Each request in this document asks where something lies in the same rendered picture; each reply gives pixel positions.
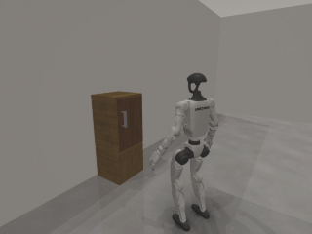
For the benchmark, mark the robot left upper arm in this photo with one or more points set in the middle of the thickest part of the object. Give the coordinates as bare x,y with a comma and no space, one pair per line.
180,109

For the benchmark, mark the robot left forearm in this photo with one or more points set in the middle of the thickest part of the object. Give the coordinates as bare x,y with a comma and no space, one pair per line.
167,141

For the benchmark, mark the robot right hand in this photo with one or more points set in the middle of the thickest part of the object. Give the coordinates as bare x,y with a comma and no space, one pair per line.
208,142

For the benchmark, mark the robot right forearm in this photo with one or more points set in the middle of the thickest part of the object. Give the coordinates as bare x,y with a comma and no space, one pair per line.
211,133

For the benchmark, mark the cupboard door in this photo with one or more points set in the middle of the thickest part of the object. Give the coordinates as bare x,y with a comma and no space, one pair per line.
133,133

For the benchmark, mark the handle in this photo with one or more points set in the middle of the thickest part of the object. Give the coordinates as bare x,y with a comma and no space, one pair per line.
125,119

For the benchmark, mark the robot head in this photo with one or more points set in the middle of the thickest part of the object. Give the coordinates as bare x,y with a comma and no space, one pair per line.
197,79

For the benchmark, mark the robot right upper arm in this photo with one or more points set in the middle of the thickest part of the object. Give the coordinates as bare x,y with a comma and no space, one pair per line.
213,115

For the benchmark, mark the robot left hand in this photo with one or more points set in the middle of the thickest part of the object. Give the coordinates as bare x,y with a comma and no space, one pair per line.
155,158

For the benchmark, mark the robot right foot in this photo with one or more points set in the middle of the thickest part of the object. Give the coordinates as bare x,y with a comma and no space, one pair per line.
205,214

